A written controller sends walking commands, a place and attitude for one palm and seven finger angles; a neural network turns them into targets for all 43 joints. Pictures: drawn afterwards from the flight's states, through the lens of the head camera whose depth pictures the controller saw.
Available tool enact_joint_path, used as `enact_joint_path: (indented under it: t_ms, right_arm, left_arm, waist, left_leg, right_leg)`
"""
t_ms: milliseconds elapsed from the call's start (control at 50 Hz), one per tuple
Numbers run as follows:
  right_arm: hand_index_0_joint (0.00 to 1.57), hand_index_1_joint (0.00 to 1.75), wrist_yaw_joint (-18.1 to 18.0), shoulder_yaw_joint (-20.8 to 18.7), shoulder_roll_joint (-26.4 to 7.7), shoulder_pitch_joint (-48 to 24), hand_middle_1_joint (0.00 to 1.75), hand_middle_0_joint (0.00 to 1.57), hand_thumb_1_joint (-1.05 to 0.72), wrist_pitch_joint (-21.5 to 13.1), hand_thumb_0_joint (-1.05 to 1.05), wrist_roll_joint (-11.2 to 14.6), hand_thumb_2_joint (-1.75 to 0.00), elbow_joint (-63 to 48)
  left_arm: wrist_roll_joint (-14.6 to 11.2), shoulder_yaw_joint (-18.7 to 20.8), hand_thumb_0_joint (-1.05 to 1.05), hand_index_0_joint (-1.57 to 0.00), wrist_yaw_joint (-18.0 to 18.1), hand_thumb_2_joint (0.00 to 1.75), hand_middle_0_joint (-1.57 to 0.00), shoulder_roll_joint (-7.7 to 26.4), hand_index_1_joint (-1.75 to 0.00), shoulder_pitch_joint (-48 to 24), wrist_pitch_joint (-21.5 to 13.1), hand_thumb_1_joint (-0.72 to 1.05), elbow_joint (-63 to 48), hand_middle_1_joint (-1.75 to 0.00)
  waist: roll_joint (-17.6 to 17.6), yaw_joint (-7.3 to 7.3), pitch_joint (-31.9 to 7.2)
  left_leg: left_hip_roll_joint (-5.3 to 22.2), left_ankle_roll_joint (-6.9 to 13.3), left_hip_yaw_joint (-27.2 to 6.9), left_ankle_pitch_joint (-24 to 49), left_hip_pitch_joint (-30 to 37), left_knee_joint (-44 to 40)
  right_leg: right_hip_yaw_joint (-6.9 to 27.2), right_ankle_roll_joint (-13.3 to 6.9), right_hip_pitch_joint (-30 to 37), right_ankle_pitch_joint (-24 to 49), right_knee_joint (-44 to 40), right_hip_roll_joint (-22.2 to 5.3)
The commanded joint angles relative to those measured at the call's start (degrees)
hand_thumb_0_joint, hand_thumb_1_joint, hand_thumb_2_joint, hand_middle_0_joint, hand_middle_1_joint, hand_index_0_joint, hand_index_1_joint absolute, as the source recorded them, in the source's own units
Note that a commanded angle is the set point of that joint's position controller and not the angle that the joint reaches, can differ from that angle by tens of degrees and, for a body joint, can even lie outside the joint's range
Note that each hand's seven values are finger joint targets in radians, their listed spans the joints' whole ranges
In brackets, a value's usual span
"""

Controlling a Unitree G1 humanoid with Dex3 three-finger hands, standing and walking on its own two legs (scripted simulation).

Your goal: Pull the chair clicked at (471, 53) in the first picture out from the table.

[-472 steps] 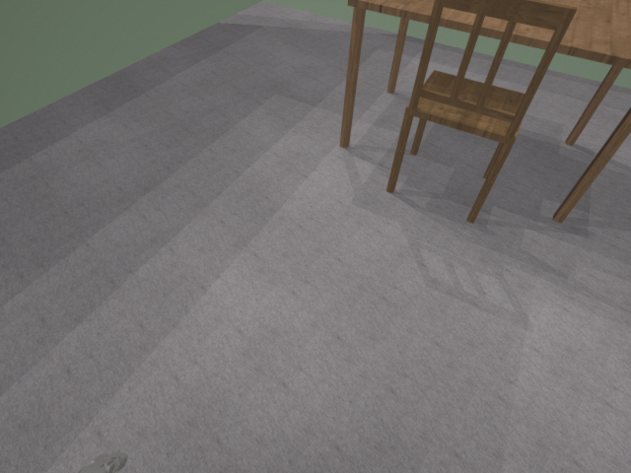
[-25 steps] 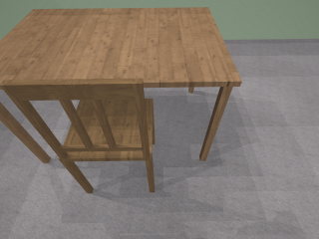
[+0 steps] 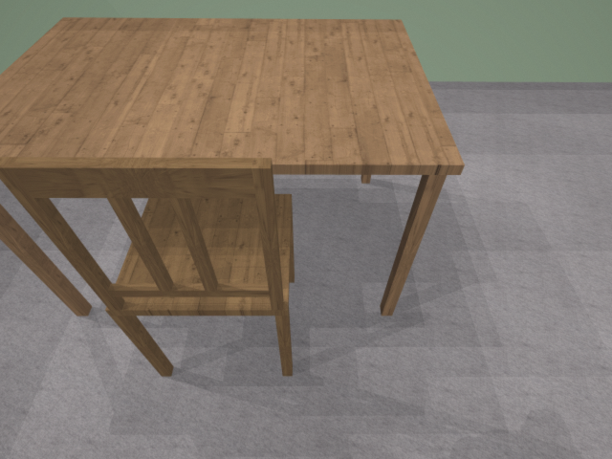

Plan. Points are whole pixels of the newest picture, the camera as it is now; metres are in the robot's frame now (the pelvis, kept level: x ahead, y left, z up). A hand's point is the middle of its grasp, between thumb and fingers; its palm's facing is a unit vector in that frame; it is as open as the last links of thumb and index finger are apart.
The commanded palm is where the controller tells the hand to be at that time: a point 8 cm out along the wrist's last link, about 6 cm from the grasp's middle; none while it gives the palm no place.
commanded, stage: look again from close up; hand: left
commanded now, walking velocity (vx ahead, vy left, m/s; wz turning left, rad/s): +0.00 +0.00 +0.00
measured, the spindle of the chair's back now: (145, 247) +0.48 +0.34 -0.09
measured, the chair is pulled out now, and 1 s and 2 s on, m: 0.00 0.00 0.00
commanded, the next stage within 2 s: shuffle to correct the standing spot in 0.18 s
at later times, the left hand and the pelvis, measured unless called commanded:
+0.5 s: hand out of the picture -0.01 +0.16 -0.18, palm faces +0.08 -0.98 -0.17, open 7.3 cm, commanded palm none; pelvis +0.01 +0.00 -0.01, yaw +1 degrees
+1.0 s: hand (191, 440) +0.17 +0.20 -0.18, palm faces +0.08 -0.97 -0.25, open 7.3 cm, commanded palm none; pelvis +0.10 +0.00 -0.02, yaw +4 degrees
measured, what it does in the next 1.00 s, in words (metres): steps on the spot: right foot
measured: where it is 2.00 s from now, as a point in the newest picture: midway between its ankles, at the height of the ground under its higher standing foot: outside the picture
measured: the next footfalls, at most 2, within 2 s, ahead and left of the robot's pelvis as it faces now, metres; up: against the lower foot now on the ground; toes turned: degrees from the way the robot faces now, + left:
right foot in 0.94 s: +0.21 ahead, -0.08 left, +0.00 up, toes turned -1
left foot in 1.30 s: +0.06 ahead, +0.15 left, +0.00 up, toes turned +4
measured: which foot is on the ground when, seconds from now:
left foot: down 0.00-0.96, up 0.98-1.00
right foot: down 0.00-0.60, up 0.62-0.92, down 0.94-1.00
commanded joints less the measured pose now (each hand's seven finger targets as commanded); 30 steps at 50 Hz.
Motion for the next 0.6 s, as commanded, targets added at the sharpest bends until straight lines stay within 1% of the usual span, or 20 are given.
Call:
enact_joint_path:
  t_ms: [0,40,100,180,200,260,300,320,340,360,400,420,440,460,480,500,520,540,560,580]
  right_arm:
    - [0.20,0.30,-0.3,-0.5,-4.4,6.7,0.30,0.20,-0.90,-0.3,0.00,0.0,-0.90,-0.3]
    - [0.20,0.30,-0.3,-0.6,-4.3,6.5,0.30,0.20,-0.90,-0.2,0.00,0.0,-0.90,-0.2]
    - [0.20,0.30,-0.3,-0.6,-4.4,6.6,0.30,0.20,-0.90,-0.4,0.00,0.0,-0.90,-0.1]
    - [0.20,0.30,-0.3,-0.5,-4.4,6.8,0.30,0.20,-0.90,-0.4,0.00,0.0,-0.90,0.1]
    - [0.20,0.30,-0.3,-0.5,-4.4,7.0,0.30,0.20,-0.90,-0.5,0.00,0.0,-0.90,0.1]
    - [0.20,0.30,-0.3,-0.5,-4.3,7.1,0.30,0.20,-0.90,-0.4,0.00,0.0,-0.90,0.2]
    - [0.20,0.30,-0.1,-0.5,-4.3,8.1,0.30,0.20,-0.90,-0.1,0.00,-0.2,-0.90,0.4]
    - [0.20,0.30,0.1,-0.5,-4.5,8.4,0.30,0.20,-0.90,0.1,0.00,-0.3,-0.90,0.3]
    - [0.20,0.30,0.3,-0.6,-4.5,8.3,0.30,0.20,-0.90,0.5,0.00,-0.4,-0.90,0.1]
    - [0.20,0.30,0.5,-0.6,-4.4,8.4,0.30,0.20,-0.90,0.6,0.00,-0.6,-0.90,-0.2]
    - [0.20,0.30,0.8,-0.6,-3.6,8.3,0.30,0.20,-0.90,0.8,0.00,-0.7,-0.90,-0.9]
    - [0.20,0.30,0.8,-0.6,-3.0,8.4,0.30,0.20,-0.90,0.8,0.00,-0.7,-0.90,-1.3]
    - [0.20,0.30,0.9,-0.7,-2.6,8.4,0.30,0.20,-0.90,0.9,0.00,-0.7,-0.90,-1.8]
    - [0.20,0.30,0.9,-0.8,-2.4,8.2,0.30,0.20,-0.90,0.7,0.00,-0.7,-0.90,-2.2]
    - [0.20,0.30,1.1,-0.8,-2.2,7.6,0.30,0.20,-0.90,0.5,0.00,-0.7,-0.90,-2.6]
    - [0.20,0.30,1.2,-0.8,-2.0,8.2,0.30,0.20,-0.90,0.2,0.00,-0.7,-0.90,-2.7]
    - [0.20,0.30,1.3,-0.7,-1.6,10.3,0.30,0.20,-0.90,-0.2,0.00,-0.7,-0.90,-2.1]
    - [0.20,0.30,1.4,-0.7,-1.3,13.5,0.30,0.20,-0.90,-0.4,0.00,-0.6,-0.90,-0.8]
    - [0.20,0.30,1.1,-0.9,-2.7,17.5,0.30,0.20,-0.90,-1.0,0.00,-0.8,-0.90,0.8]
    - [0.20,0.30,0.5,-1.6,-6.4,22.4,0.30,0.20,-0.90,-1.6,0.00,-1.2,-0.90,2.1]
  left_arm:
    - [-0.2,1.0,0.00,-0.20,-0.2,0.90,-0.20,4.9,-0.30,3.8,-1.0,0.90,-1.4,-0.30]
    - [-0.2,0.9,0.00,-0.20,-0.2,0.90,-0.20,4.7,-0.30,3.6,-0.8,0.90,-1.5,-0.30]
    - [-0.2,1.0,0.00,-0.20,-0.2,0.90,-0.20,4.8,-0.30,3.6,-0.8,0.90,-1.6,-0.30]
    - [-0.2,1.1,0.00,-0.20,-0.2,0.90,-0.20,4.7,-0.30,3.5,-0.7,0.90,-1.7,-0.30]
    - [-0.2,1.1,0.00,-0.20,-0.2,0.90,-0.20,4.8,-0.30,3.5,-0.7,0.90,-1.7,-0.30]
    - [-0.2,1.1,0.00,-0.20,-0.2,0.90,-0.20,4.5,-0.30,3.3,-0.5,0.90,-1.8,-0.30]
    - [0.1,1.4,0.00,-0.20,-0.4,0.90,-0.20,4.6,-0.30,4.0,-0.4,0.90,-1.8,-0.30]
    - [0.3,1.6,0.00,-0.20,-0.5,0.90,-0.20,4.9,-0.30,4.2,-0.2,0.90,-2.0,-0.30]
    - [0.5,1.9,0.00,-0.20,-0.6,0.90,-0.20,5.3,-0.30,4.3,-0.1,0.90,-2.3,-0.30]
    - [0.6,2.1,0.00,-0.20,-0.7,0.90,-0.20,5.6,-0.30,4.6,0.0,0.90,-2.5,-0.30]
    - [0.6,2.6,0.00,-0.20,-0.9,0.90,-0.20,6.4,-0.30,6.1,-0.1,0.90,-2.7,-0.30]
    - [0.5,3.0,0.00,-0.20,-0.8,0.90,-0.20,7.1,-0.30,7.2,-0.2,0.90,-2.5,-0.30]
    - [0.5,3.5,0.00,-0.20,-0.7,0.90,-0.20,7.9,-0.30,8.8,-0.2,0.90,-2.5,-0.30]
    - [0.5,4.0,0.00,-0.20,-0.5,0.90,-0.20,8.4,-0.30,9.7,-0.3,0.90,-2.6,-0.30]
    - [0.6,4.2,0.00,-0.20,-0.4,0.90,-0.20,8.6,-0.30,9.9,-0.6,0.90,-2.8,-0.30]
    - [0.7,4.4,0.00,-0.20,-0.4,0.90,-0.20,8.4,-0.30,9.1,-0.9,0.90,-3.3,-0.30]
    - [0.7,4.4,0.00,-0.20,-0.4,0.90,-0.20,8.2,-0.30,7.1,-1.0,0.90,-3.9,-0.30]
    - [0.6,4.2,0.00,-0.20,-0.5,0.90,-0.20,7.1,-0.30,4.9,-0.8,0.90,-4.7,-0.30]
    - [0.6,3.6,0.00,-0.20,-0.8,0.90,-0.20,4.4,-0.30,2.3,-0.7,0.90,-5.9,-0.30]
    - [0.6,3.0,0.00,-0.20,-1.1,0.90,-0.20,1.6,-0.30,-0.4,-0.9,0.90,-7.6,-0.30]
  waist:
    - [-0.8,-0.63,0.9]
    - [-0.3,-0.56,1.7]
    - [-0.7,-0.50,1.3]
    - [0.5,-0.35,1.5]
    - [0.0,-0.34,1.0]
    - [0.6,-0.28,2.5]
    - [-0.1,-0.05,2.5]
    - [-0.9,0.09,3.4]
    - [-0.7,0.29,4.5]
    - [-1.3,0.49,5.7]
    - [-4.7,1.02,7.1]
    - [-7.2,1.33,7.3]
    - [-9.5,1.60,6.2]
    - [-10.7,1.60,5.7]
    - [-10.1,1.52,5.4]
    - [-8.7,0.84,5.0]
    - [-6.9,-0.73,3.9]
    - [-2.4,-2.19,3.9]
    - [5.8,-3.53,4.3]
    - [17.0,-5.36,4.4]
  left_leg:
    - [6.4,0.7,-4.5,16.3,-6.0,-4.6]
    - [6.6,0.7,-4.7,16.3,-6.2,-5.1]
    - [6.5,0.7,-4.6,15.9,-6.2,-5.0]
    - [6.8,0.8,-4.9,16.9,-6.4,-5.4]
    - [6.7,0.9,-4.9,16.6,-6.3,-5.5]
    - [6.7,1.0,-5.2,15.5,-7.2,-6.0]
    - [6.1,1.4,-4.8,6.7,-8.3,-5.3]
    - [5.7,1.7,-4.8,1.8,-10.1,-5.0]
    - [5.3,2.0,-5.0,-2.6,-11.7,-4.7]
    - [4.7,2.2,-4.9,-6.0,-13.5,-4.2]
    - [2.5,2.0,-3.1,-6.8,-16.1,0.4]
    - [1.0,1.6,-1.7,-5.9,-17.7,4.1]
    - [0.3,1.4,-0.3,-5.9,-18.7,8.3]
    - [0.6,1.3,0.4,-5.4,-18.9,11.7]
    - [1.0,1.3,0.0,-5.2,-18.3,13.4]
    - [1.6,1.4,-0.6,-5.3,-16.8,12.3]
    - [2.0,1.5,-0.5,-3.9,-11.9,7.2]
    - [2.1,1.6,-1.1,-1.1,-5.8,0.3]
    - [6.3,3.1,-7.6,4.3,-2.4,-4.5]
    - [15.7,7.0,-19.2,20.0,3.2,-8.3]
  right_leg:
    - [6.4,-2.0,4.8,19.2,-3.1,-6.2]
    - [6.1,-2.0,4.5,18.1,-3.1,-5.9]
    - [6.2,-1.9,4.7,17.8,-3.2,-6.0]
    - [5.9,-2.0,4.7,16.6,-3.0,-5.8]
    - [6.0,-1.9,5.1,16.5,-3.0,-5.8]
    - [5.9,-1.9,4.4,14.6,-3.2,-5.6]
    - [5.8,-2.4,4.4,6.3,-2.8,-5.5]
    - [6.1,-2.7,3.8,0.5,-2.9,-5.5]
    - [6.5,-3.0,2.9,-5.7,-3.6,-5.5]
    - [7.4,-3.3,2.1,-10.8,-4.3,-5.9]
    - [11.2,-4.8,1.7,-16.3,-7.2,-7.9]
    - [14.1,-6.0,2.4,-18.2,-9.3,-9.7]
    - [17.2,-7.6,3.6,-20.5,-11.9,-11.8]
    - [19.9,-9.0,2.8,-21.4,-13.8,-14.4]
    - [21.3,-10.1,1.6,-19.2,-14.4,-15.7]
    - [20.6,-10.6,0.2,-15.7,-13.3,-15.8]
    - [17.0,-9.8,-2.8,-12.5,-10.2,-14.8]
    - [11.1,-8.2,-6.8,-10.5,-4.7,-11.2]
    - [4.1,-5.3,-10.7,-8.7,5.2,-4.8]
    - [-4.0,-2.2,-19.2,-10.9,18.9,0.9]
